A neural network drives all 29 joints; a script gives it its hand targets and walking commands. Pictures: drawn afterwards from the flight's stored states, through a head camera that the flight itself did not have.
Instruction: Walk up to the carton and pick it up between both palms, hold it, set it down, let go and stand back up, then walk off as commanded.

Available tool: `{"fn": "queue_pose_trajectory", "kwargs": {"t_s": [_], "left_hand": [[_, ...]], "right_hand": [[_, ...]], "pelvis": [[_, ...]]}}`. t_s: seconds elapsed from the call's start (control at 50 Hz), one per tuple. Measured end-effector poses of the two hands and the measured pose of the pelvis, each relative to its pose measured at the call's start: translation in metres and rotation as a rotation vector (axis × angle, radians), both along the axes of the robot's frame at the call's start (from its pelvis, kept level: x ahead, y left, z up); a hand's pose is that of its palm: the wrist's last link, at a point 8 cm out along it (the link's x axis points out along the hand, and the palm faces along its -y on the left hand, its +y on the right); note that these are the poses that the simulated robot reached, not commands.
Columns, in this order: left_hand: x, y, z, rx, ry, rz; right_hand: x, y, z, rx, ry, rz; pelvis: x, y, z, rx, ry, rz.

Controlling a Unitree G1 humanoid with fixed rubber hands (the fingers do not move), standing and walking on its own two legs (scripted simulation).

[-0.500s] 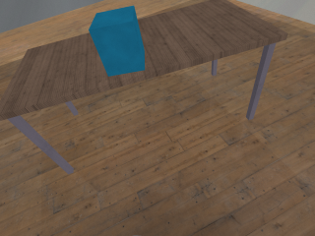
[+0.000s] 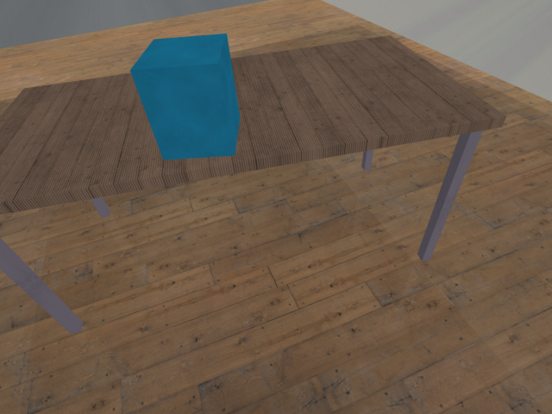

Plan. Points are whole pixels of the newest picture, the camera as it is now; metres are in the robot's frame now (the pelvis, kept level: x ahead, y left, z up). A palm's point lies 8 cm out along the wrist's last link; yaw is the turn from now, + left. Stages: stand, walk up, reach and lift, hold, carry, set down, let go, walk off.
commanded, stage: walk up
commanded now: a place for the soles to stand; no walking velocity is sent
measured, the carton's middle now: (194, 97) +0.89 +0.24 +0.07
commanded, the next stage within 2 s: none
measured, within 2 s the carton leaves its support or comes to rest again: neither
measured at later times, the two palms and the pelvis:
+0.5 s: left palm out of the picture +0.09 +0.27 +0.00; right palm (523, 378) +0.22 -0.36 -0.11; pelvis +0.11 -0.07 +0.03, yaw +4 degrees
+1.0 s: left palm out of the picture +0.17 +0.41 -0.08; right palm (435, 320) +0.30 -0.24 -0.07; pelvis +0.19 +0.07 +0.01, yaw +7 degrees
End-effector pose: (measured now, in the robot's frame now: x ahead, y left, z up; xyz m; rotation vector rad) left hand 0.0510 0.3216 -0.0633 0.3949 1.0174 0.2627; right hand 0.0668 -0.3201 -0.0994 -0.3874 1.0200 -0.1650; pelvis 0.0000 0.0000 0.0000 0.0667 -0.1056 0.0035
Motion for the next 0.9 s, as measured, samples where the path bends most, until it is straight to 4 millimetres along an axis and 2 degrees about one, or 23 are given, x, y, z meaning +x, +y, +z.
{"fn": "queue_pose_trajectory", "kwargs": {"t_s": [0.08,0.12,0.16,0.2,0.26,0.32,0.44,0.56,0.68,0.76,0.82,0.86,0.9], "left_hand": [[0.001,-0.016,0.005,0.048,0.033,0.009],[-0.005,-0.026,0.008,0.079,0.041,0.031],[-0.015,-0.036,0.015,0.103,0.070,0.055],[-0.016,-0.043,0.028,0.122,0.093,0.074],[0.000,-0.049,0.050,0.159,0.087,0.074],[0.013,-0.053,0.064,0.184,0.094,0.079],[0.033,-0.055,0.069,0.193,0.105,0.100],[0.048,-0.046,0.057,0.170,0.090,0.113],[0.067,-0.021,0.037,0.129,0.087,0.103],[0.081,0.006,0.019,0.098,0.100,0.089],[0.096,0.034,0.001,0.079,0.104,0.077],[0.109,0.056,-0.013,0.073,0.091,0.074],[0.120,0.069,-0.020,0.055,0.068,0.085]], "right_hand": [[0.047,-0.022,-0.004,0.033,-0.037,0.062],[0.068,-0.030,-0.011,0.047,-0.033,0.089],[0.090,-0.035,-0.008,0.069,-0.042,0.102],[0.106,-0.041,-0.001,0.087,-0.051,0.110],[0.121,-0.048,0.002,0.112,-0.030,0.120],[0.128,-0.050,-0.003,0.135,0.015,0.117],[0.144,-0.047,-0.012,0.153,0.068,0.108],[0.173,-0.034,-0.009,0.136,0.050,0.121],[0.204,-0.010,0.003,0.108,0.014,0.134],[0.222,0.009,0.015,0.067,0.013,0.147],[0.234,0.025,0.022,0.022,0.017,0.151],[0.235,0.036,0.018,-0.013,0.018,0.147],[0.231,0.050,0.018,-0.025,0.036,0.140]], "pelvis": [[0.015,-0.029,-0.004,0.009,0.009,0.033],[0.024,-0.043,-0.006,-0.010,-0.002,0.055],[0.035,-0.052,-0.001,0.000,0.006,0.062],[0.048,-0.059,0.009,0.019,0.019,0.069],[0.064,-0.067,0.021,0.036,0.035,0.071],[0.077,-0.072,0.027,0.044,0.043,0.071],[0.100,-0.072,0.027,0.042,0.051,0.071],[0.119,-0.059,0.024,0.023,0.030,0.084],[0.137,-0.032,0.019,-0.009,0.019,0.082],[0.152,-0.008,0.014,-0.041,0.029,0.086],[0.165,0.014,0.006,-0.063,0.033,0.091],[0.173,0.031,-0.005,-0.081,0.016,0.098],[0.177,0.045,-0.006,-0.088,-0.005,0.103]]}}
